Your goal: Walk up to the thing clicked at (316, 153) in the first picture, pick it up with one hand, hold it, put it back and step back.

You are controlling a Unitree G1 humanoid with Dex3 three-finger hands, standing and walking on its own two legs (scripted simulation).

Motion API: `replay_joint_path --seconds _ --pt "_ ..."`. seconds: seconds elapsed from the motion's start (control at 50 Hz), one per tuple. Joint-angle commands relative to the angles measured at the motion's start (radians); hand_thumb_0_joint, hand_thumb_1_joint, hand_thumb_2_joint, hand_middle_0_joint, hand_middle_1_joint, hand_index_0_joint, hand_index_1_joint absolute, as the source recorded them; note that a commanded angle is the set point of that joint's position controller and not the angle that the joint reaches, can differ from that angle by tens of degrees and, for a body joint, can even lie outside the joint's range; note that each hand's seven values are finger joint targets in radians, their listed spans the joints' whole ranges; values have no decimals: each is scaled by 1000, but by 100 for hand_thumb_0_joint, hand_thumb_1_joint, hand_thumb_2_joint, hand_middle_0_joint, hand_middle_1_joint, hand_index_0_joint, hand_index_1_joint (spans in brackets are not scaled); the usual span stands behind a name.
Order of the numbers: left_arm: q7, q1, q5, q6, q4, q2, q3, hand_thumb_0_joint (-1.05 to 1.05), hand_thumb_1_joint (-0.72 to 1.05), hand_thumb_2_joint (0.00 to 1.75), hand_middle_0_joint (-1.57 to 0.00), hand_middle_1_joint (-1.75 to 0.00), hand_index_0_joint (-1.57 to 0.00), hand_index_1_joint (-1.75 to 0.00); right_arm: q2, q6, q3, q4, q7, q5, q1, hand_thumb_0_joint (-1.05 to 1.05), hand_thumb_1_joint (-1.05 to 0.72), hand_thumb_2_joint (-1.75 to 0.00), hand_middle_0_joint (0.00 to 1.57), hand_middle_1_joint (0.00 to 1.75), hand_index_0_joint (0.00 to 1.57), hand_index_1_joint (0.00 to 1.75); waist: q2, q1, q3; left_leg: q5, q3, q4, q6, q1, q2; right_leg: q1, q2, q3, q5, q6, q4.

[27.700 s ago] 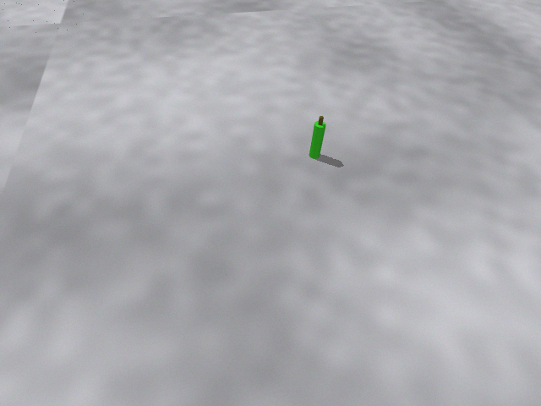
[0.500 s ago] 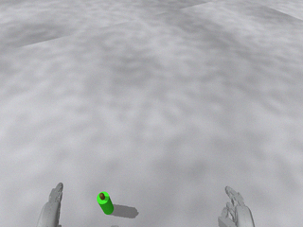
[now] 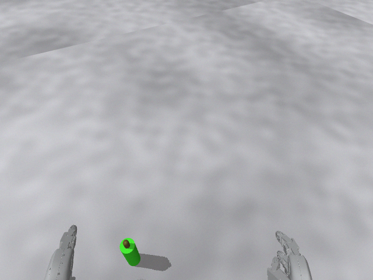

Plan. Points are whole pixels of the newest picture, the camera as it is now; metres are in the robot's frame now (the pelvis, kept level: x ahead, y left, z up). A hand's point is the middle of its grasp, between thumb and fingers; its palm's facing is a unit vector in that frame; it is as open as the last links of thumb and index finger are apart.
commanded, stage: home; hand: left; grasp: from the side
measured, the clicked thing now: (130, 251) +0.34 +0.21 -0.59
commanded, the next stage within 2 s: stand in 0.16 s
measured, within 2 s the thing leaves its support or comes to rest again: neither
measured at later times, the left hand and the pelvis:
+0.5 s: hand (91, 273) +0.17 +0.18 -0.06, palm faces +0.09 -0.95 -0.29, open 14.9 cm; pelvis +0.00 +0.00 +0.00, yaw +0 degrees
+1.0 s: hand out of the picture +0.04 +0.26 -0.11, palm faces -0.01 -0.94 -0.34, open 7.4 cm; pelvis -0.01 +0.01 +0.05, yaw +0 degrees
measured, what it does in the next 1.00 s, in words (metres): stands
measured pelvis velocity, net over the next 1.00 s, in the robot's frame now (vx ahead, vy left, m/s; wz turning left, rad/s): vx -0.01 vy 0.01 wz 0.00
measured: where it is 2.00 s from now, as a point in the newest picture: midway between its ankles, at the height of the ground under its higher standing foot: outside the picture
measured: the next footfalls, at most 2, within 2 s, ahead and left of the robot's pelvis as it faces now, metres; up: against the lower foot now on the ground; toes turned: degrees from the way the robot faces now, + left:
none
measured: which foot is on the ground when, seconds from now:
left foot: down 0.00-1.00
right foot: down 0.00-1.00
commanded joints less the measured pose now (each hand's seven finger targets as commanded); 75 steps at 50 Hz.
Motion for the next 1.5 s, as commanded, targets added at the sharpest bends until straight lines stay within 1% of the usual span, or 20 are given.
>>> replay_joint_path --seconds 0.0,0.08,0.12,0.16,0.24,0.3,0.44,0.46,0.48,0.52,0.56,0.62,0.72,0.82,0.86,1.04,1.08,1.28,1.36,1.48 --pt "12 -26 4 -53 -198 107 62 0 -58 4 -5 -5 -5 -5 -121 -60 -52 -159 -13 0 -57 0 -90 -90 20 30 20 30 6 0 -123 192 24 -146 23 104 -40 46 37 -18 185 -22 -148" --pt "9 -26 4 -47 -191 99 50 0 -60 3 -4 -5 -4 -5 -120 -59 -50 -155 -15 1 -57 0 -90 -90 20 30 20 30 -13 -10 -118 232 28 -133 26 115 -39 48 35 -16 232 -16 -147" --pt "12 -19 6 -46 -192 118 69 0 -60 3 -4 -5 -4 -5 -120 -57 -52 -152 -15 -1 -52 0 -90 -90 20 30 20 30 1 0 -130 238 26 -133 25 111 -41 56 35 -18 234 -17 -142" --pt "10 -20 4 -43 -173 103 53 0 -60 3 -4 -5 -4 -5 -120 -56 -48 -159 -16 1 -63 0 -90 -90 20 30 20 30 -24 -6 -88 186 33 -138 28 93 -43 36 32 -14 190 -15 -164" --pt "11 -19 3 -44 -185 106 59 0 -60 3 -4 -5 -4 -5 -122 -57 -51 -155 -15 2 -63 0 -90 -90 20 30 20 30 -5 -3 -110 212 26 -144 25 109 -40 47 36 -20 205 -19 -151" --pt "11 -18 2 -44 -183 102 55 0 -36 27 -20 -29 -20 -29 -120 -55 -48 -157 -12 2 -64 0 -90 -90 20 30 20 30 -4 -2 -96 210 28 -145 25 102 -40 46 34 -18 204 -20 -152" --pt "11 -17 4 -44 -181 111 62 0 20 83 -20 -30 -20 -30 -126 -56 -52 -165 -14 2 -64 0 -90 -90 20 30 20 30 -4 1 -104 168 27 -157 25 102 -39 34 37 -20 157 -22 -155" --pt "-37 -188 97 -160 170 245 99 0 28 90 -20 -30 -20 -30 -267 14 -90 64 46 -109 -121 0 -90 -90 20 30 20 30 -85 31 47 301 -36 -191 56 142 3 152 -47 75 231 -78 -177" --pt "-62 -155 106 -203 271 251 107 0 36 90 -20 -30 -20 -30 -263 42 -102 103 82 -122 -98 0 -90 -90 20 30 20 30 -113 31 -20 265 -6 -173 81 182 -2 172 -66 103 234 -100 -191" --pt "-90 -161 86 -255 343 271 90 0 52 90 -20 -30 -20 -30 -260 63 -105 118 115 -91 -97 0 -90 -90 20 30 20 30 -87 18 -29 230 -24 -193 89 219 -15 179 -80 146 210 -114 -216" --pt "-106 -210 66 -272 416 265 81 0 68 90 -20 -30 -20 -30 -247 66 -100 150 146 -64 -103 0 -90 -90 20 30 20 30 -66 26 5 157 -28 -240 88 230 -22 165 -82 145 138 -101 -252" --pt "-109 -238 51 -282 535 271 78 0 90 90 -20 -30 -20 -30 -256 67 -105 200 163 -55 -122 0 -90 -90 20 30 20 30 -27 31 0 234 -56 -305 84 284 3 204 -66 102 219 -72 -254" --pt "-106 -271 45 -293 697 284 75 0 90 90 -20 -30 -20 -30 -263 83 -101 283 167 -53 -138 0 -90 -90 20 30 20 30 -11 29 69 195 -66 -408 76 290 12 270 -68 98 214 -56 -337" --pt "-106 -271 35 -292 824 288 66 0 90 90 -20 -30 -20 -30 -279 90 -95 370 165 -44 -125 0 -90 -90 20 30 20 30 12 30 59 291 -81 -487 63 379 31 352 -76 93 284 -47 -406" --pt "-105 -271 32 -287 872 293 62 0 90 90 -20 -30 -20 -30 -290 95 -93 401 163 -43 -125 0 -90 -90 20 30 20 30 10 29 98 222 -87 -544 56 372 34 371 -77 97 240 -43 -449" --pt "-107 -273 32 -285 1013 314 47 0 90 90 -20 -30 -20 -30 -313 105 -86 498 165 -29 -150 0 -90 -90 20 30 20 30 -26 33 144 186 -87 -635 48 430 39 408 -94 95 208 -28 -553" --pt "-109 -296 35 -284 1027 323 46 0 90 90 -20 -30 -20 -30 -313 110 -87 514 167 -28 -142 0 -90 -90 20 30 20 30 -43 22 164 153 -85 -649 42 430 36 380 -90 99 149 -25 -574" --pt "-113 -307 32 -285 1078 328 41 0 90 90 -20 -30 -20 -30 -311 114 -79 554 173 -24 -153 0 -90 -90 20 30 20 30 -34 21 174 100 -88 -674 44 411 41 390 -98 105 124 -21 -608" --pt "-112 -323 30 -289 1082 333 45 0 90 90 -20 -30 -20 -30 -314 112 -79 560 174 -24 -159 0 -90 -90 20 30 20 30 -40 18 146 172 -74 -653 45 450 41 390 -109 118 161 -24 -620" --pt "-113 -324 27 -286 1096 336 44 0 90 90 -20 -30 -20 -30 -322 112 -76 569 174 -23 -169 0 -90 -90 20 30 20 30 -37 20 161 168 -76 -666 43 450 47 382 -103 114 144 -25 -623"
